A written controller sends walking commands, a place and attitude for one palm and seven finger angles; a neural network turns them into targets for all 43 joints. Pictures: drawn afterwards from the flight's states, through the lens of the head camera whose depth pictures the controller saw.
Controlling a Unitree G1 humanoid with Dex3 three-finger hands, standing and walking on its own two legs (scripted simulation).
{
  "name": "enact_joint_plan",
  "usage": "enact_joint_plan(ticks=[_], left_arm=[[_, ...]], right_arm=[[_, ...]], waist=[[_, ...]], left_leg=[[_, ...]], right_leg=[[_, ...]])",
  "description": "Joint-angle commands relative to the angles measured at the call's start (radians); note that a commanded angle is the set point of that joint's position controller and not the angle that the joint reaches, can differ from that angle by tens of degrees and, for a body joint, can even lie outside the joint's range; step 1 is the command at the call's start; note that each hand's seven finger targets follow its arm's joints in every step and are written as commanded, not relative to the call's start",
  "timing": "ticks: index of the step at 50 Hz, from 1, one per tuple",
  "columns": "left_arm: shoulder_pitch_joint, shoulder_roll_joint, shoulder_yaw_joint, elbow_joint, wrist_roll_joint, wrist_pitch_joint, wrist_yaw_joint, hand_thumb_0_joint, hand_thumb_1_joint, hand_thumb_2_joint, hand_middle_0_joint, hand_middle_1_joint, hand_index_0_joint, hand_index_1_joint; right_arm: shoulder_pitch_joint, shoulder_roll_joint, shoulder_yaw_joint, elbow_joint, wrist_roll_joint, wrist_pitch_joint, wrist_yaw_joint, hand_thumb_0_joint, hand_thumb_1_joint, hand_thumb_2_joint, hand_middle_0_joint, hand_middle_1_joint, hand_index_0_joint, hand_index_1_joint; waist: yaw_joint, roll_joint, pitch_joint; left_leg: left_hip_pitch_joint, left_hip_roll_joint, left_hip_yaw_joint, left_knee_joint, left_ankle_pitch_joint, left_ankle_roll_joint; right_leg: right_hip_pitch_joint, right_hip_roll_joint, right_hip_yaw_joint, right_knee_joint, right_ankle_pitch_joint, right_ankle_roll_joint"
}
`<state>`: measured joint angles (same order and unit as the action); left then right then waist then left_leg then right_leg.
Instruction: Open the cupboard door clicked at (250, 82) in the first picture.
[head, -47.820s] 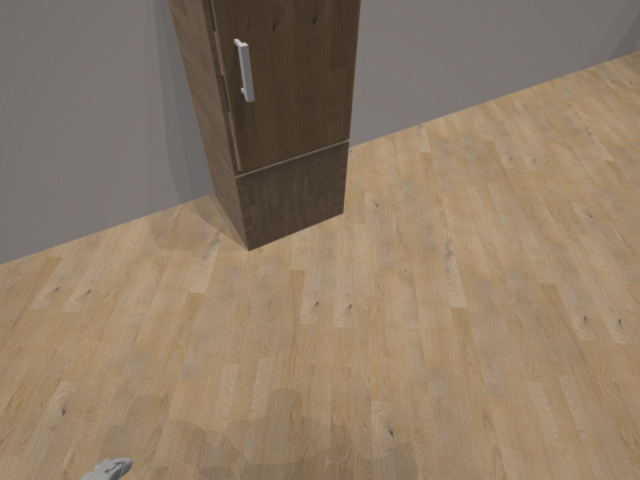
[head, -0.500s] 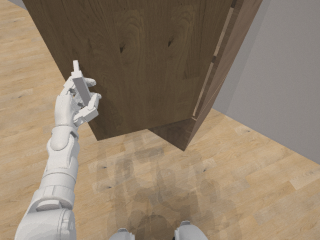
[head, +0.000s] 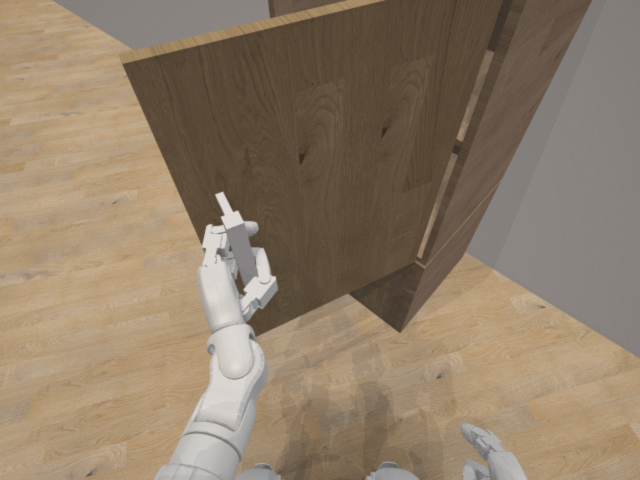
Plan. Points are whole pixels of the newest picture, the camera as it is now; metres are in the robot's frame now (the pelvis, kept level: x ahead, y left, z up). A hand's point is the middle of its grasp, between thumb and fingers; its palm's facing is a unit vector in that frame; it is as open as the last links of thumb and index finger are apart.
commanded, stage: pull the door open along its arc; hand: left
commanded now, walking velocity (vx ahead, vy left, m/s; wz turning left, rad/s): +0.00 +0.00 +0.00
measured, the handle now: (238, 245) +0.40 +0.13 +0.06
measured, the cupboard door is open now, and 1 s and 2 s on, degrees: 69 75 78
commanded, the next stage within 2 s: open thumb and fingers to let go in 0.08 s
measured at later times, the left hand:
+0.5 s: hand (279, 295) +0.33 +0.06 +0.05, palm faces +0.33 -0.94 +0.00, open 8.4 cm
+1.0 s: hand (285, 304) +0.32 +0.06 +0.05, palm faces +0.28 -0.96 -0.02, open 15.2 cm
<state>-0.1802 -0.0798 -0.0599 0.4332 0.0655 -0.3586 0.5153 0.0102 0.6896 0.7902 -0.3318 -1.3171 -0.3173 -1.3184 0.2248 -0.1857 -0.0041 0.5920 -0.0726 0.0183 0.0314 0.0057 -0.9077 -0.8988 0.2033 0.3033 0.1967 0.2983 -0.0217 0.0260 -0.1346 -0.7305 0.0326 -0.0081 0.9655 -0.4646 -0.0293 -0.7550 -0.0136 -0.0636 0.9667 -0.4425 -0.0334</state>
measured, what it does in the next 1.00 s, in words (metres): stands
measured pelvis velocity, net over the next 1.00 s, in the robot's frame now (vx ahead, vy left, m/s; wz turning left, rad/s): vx -0.01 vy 0.01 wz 0.01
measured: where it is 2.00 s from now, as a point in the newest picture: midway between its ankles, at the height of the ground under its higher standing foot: outside the picture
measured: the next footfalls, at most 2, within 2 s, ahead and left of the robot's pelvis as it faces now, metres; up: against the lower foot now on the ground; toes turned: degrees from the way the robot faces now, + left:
none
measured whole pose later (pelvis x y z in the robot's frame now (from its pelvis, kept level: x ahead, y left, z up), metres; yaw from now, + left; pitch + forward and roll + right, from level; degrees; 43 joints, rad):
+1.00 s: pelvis -0.01 +0.01 -0.01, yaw +1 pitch +12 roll +0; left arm -0.10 -0.12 -0.23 0.35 0.12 -0.32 0.59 -0.01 -0.49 0.31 -0.25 -0.70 -0.24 -0.70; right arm 0.20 -0.18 -0.01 0.60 -0.08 -0.01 0.02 0.01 -0.91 -0.90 0.20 0.30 0.20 0.30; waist -0.01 0.03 -0.12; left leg -0.74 0.02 -0.01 1.01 -0.47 -0.02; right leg -0.76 -0.03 -0.06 1.00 -0.45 -0.02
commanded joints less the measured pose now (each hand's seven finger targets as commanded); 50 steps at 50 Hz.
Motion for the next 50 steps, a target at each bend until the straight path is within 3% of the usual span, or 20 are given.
enact_joint_plan(ticks=[1,5,8,9,12,13,18,20,24,26,29,31,34,37,40,43,46,50], left_arm=[[-0.105,-0.058,-0.088,-0.275,0.007,-0.064,-0.004,0.000,0.900,0.900,-0.400,-1.350,-0.400,-1.350],[0.003,-0.093,-0.149,-0.348,0.018,-0.047,0.009,0.000,0.900,0.900,-0.400,-1.350,-0.400,-1.350],[-0.101,-0.055,-0.134,-0.345,0.059,-0.048,0.044,0.000,0.900,0.900,-0.400,-1.350,-0.400,-1.350],[-0.188,-0.018,-0.112,-0.331,0.073,-0.051,0.058,0.000,0.900,0.900,-0.400,-1.350,-0.400,-1.350],[-0.185,-0.008,-0.078,-0.284,0.062,-0.064,0.067,0.000,0.690,0.810,-0.385,-1.327,-0.385,-1.327],[-0.181,-0.006,-0.072,-0.284,0.054,-0.066,0.064,0.000,0.620,0.780,-0.380,-1.320,-0.380,-1.320],[-0.143,-0.022,-0.068,-0.304,0.009,-0.059,0.023,0.000,0.270,0.630,-0.355,-1.283,-0.355,-1.283],[-0.140,-0.050,-0.097,-0.300,0.006,-0.053,0.012,0.000,0.130,0.570,-0.345,-1.268,-0.345,-1.268],[-0.115,-0.036,-0.087,-0.292,0.012,-0.052,0.009,0.000,-0.150,0.450,-0.325,-1.237,-0.325,-1.237],[-0.162,-0.065,-0.119,-0.298,0.023,-0.059,0.014,0.000,-0.290,0.390,-0.315,-1.222,-0.315,-1.222],[-0.146,-0.046,-0.106,-0.299,0.038,-0.063,0.023,0.000,-0.500,0.300,-0.300,-1.200,-0.300,-1.200],[-0.134,-0.060,-0.113,-0.291,0.033,-0.060,0.021,0.000,-0.500,0.300,-0.300,-1.200,-0.300,-1.200],[-0.148,-0.048,-0.106,-0.293,0.034,-0.056,0.023,0.000,-0.500,0.300,-0.275,-1.050,-0.275,-1.050],[-0.174,-0.084,-0.142,-0.321,0.045,-0.054,0.037,0.000,-0.500,0.300,-0.250,-0.900,-0.250,-0.900],[-0.142,-0.095,-0.150,-0.320,0.054,-0.048,0.049,0.000,-0.500,0.300,-0.225,-0.750,-0.225,-0.750],[-0.146,-0.126,-0.182,-0.328,0.066,-0.038,0.062,0.000,-0.500,0.300,-0.200,-0.600,-0.200,-0.600],[-0.185,-0.103,-0.165,-0.315,0.080,-0.024,0.079,0.000,-0.500,0.300,-0.175,-0.450,-0.175,-0.450],[-0.261,-0.102,-0.153,-0.294,0.071,-0.013,0.100,0.000,-0.500,0.300,-0.150,-0.300,-0.150,-0.300]], right_arm=[[-0.041,-0.103,-0.046,-0.142,0.000,-0.057,-0.010,0.000,-0.900,-0.900,0.200,0.300,0.200,0.300],[-0.058,-0.096,-0.045,-0.159,0.004,-0.067,-0.004,0.000,-0.900,-0.900,0.200,0.300,0.200,0.300],[-0.060,-0.095,-0.042,-0.141,-0.006,-0.069,-0.016,0.000,-0.900,-0.900,0.200,0.300,0.200,0.300],[-0.072,-0.096,-0.038,-0.128,-0.008,-0.067,-0.025,0.000,-0.900,-0.900,0.200,0.300,0.200,0.300],[-0.093,-0.085,-0.036,-0.113,-0.011,-0.069,-0.039,0.000,-0.900,-0.900,0.200,0.300,0.200,0.300],[-0.097,-0.084,-0.035,-0.113,-0.012,-0.068,-0.041,0.000,-0.900,-0.900,0.200,0.300,0.200,0.300],[-0.085,-0.085,-0.039,-0.118,-0.008,-0.065,-0.044,0.000,-0.900,-0.900,0.200,0.300,0.200,0.300],[-0.079,-0.086,-0.039,-0.121,-0.007,-0.067,-0.042,0.000,-0.900,-0.900,0.200,0.300,0.200,0.300],[-0.072,-0.093,-0.041,-0.127,-0.006,-0.065,-0.038,0.000,-0.900,-0.900,0.200,0.300,0.200,0.300],[-0.073,-0.090,-0.040,-0.125,-0.008,-0.068,-0.035,0.000,-0.900,-0.900,0.200,0.300,0.200,0.300],[-0.074,-0.094,-0.043,-0.129,-0.009,-0.070,-0.032,0.000,-0.900,-0.900,0.200,0.300,0.200,0.300],[-0.074,-0.091,-0.041,-0.132,-0.008,-0.070,-0.031,0.000,-0.900,-0.900,0.200,0.300,0.200,0.300],[-0.082,-0.094,-0.039,-0.133,-0.005,-0.069,-0.034,0.000,-0.900,-0.900,0.200,0.300,0.200,0.300],[-0.078,-0.090,-0.039,-0.136,-0.007,-0.071,-0.029,0.000,-0.900,-0.900,0.200,0.300,0.200,0.300],[-0.073,-0.090,-0.045,-0.137,-0.008,-0.072,-0.025,0.000,-0.900,-0.900,0.200,0.300,0.200,0.300],[-0.070,-0.089,-0.044,-0.139,-0.006,-0.076,-0.018,0.000,-0.900,-0.900,0.200,0.300,0.200,0.300],[-0.079,-0.091,-0.042,-0.136,-0.008,-0.071,-0.024,0.000,-0.900,-0.900,0.200,0.300,0.200,0.300],[-0.101,-0.088,-0.034,-0.127,-0.006,-0.068,-0.033,0.000,-0.900,-0.900,0.200,0.300,0.200,0.300]], waist=[[0.005,-0.113,-0.290],[0.008,-0.112,-0.263],[-0.013,-0.140,-0.217],[-0.029,-0.149,-0.182],[-0.018,-0.147,-0.198],[-0.007,-0.122,-0.221],[0.010,-0.106,-0.318],[0.001,-0.109,-0.312],[0.000,-0.155,-0.272],[-0.012,-0.137,-0.247],[0.000,-0.123,-0.257],[0.002,-0.131,-0.254],[0.003,-0.113,-0.246],[0.000,-0.071,-0.267],[0.003,-0.092,-0.287],[0.001,-0.074,-0.277],[-0.005,-0.103,-0.256],[-0.006,-0.082,-0.243]], left_leg=[[0.096,-0.046,0.033,-0.111,0.223,0.035],[0.100,-0.046,0.032,-0.113,0.226,0.034],[0.073,-0.048,0.020,-0.094,0.186,0.038],[0.051,-0.049,0.014,-0.084,0.155,0.041],[0.035,-0.058,0.018,-0.071,0.118,0.040],[0.036,-0.061,0.019,-0.074,0.117,0.038],[0.071,-0.059,0.025,-0.078,0.202,0.034],[0.080,-0.057,0.023,-0.077,0.220,0.035],[0.073,-0.053,0.016,-0.083,0.221,0.036],[0.078,-0.053,0.016,-0.080,0.201,0.037],[0.077,-0.052,0.012,-0.079,0.205,0.037],[0.073,-0.052,0.015,-0.083,0.194,0.036],[0.074,-0.051,0.012,-0.087,0.181,0.036],[0.098,-0.048,0.011,-0.087,0.202,0.034],[0.105,-0.042,0.007,-0.085,0.227,0.031],[0.108,-0.040,0.004,-0.089,0.226,0.029],[0.094,-0.039,-0.002,-0.089,0.198,0.030],[0.087,-0.045,-0.005,-0.100,0.145,0.031]], right_leg=[[0.276,0.003,0.039,-0.169,0.311,0.012],[0.284,-0.005,0.046,-0.179,0.324,0.014],[0.236,-0.015,0.065,-0.187,0.261,0.020],[0.206,-0.022,0.082,-0.201,0.205,0.022],[0.208,-0.032,0.111,-0.219,0.140,0.026],[0.222,-0.034,0.116,-0.217,0.138,0.024],[0.297,-0.025,0.089,-0.175,0.307,0.022],[0.285,-0.022,0.076,-0.164,0.344,0.024],[0.273,-0.018,0.067,-0.167,0.333,0.022],[0.233,-0.017,0.061,-0.166,0.290,0.022],[0.226,-0.012,0.054,-0.154,0.274,0.013],[0.224,-0.011,0.048,-0.154,0.255,0.013],[0.213,-0.008,0.048,-0.158,0.226,0.009],[0.197,-0.001,0.028,-0.134,0.237,0.003],[0.201,0.004,0.018,-0.119,0.259,0.001],[0.186,0.007,0.008,-0.112,0.246,-0.003],[0.170,0.007,0.010,-0.118,0.207,-0.002],[0.156,0.006,0.013,-0.132,0.133,-0.003]])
